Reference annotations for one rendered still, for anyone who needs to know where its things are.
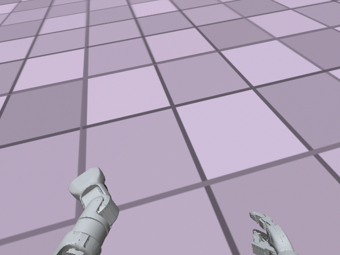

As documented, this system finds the left robot hand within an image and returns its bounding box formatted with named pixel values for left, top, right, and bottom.
left=68, top=167, right=105, bottom=200

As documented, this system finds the left robot arm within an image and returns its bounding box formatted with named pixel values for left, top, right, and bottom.
left=52, top=182, right=120, bottom=255

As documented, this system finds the right robot hand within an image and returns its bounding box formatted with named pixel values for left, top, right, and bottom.
left=250, top=211, right=294, bottom=255

